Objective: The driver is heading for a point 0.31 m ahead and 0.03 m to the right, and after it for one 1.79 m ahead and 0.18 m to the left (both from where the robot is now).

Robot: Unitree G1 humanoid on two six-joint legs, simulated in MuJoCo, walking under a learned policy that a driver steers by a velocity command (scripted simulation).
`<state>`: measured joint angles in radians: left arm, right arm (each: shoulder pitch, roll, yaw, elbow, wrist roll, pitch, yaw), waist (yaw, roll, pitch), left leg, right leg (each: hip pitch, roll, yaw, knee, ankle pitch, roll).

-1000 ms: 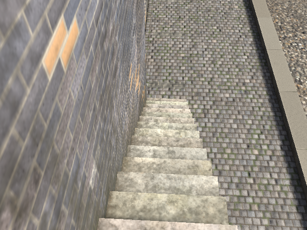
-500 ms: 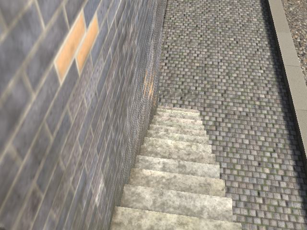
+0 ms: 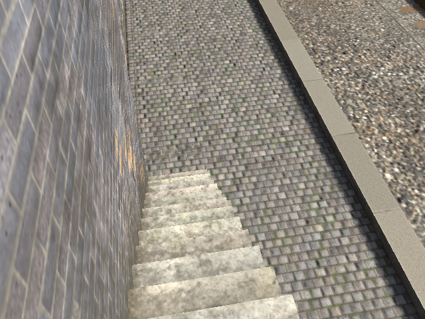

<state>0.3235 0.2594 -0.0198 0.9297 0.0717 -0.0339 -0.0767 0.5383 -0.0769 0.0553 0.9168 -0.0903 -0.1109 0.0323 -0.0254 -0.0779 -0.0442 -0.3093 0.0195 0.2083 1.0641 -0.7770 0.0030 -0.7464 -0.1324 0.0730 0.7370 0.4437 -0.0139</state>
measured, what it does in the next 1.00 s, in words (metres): goes down: right foot 0.19 m lower, then left foot 0.20 m lower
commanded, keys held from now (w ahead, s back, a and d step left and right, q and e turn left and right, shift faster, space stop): w+e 0.10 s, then e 0.06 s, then q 0.62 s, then no key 0.22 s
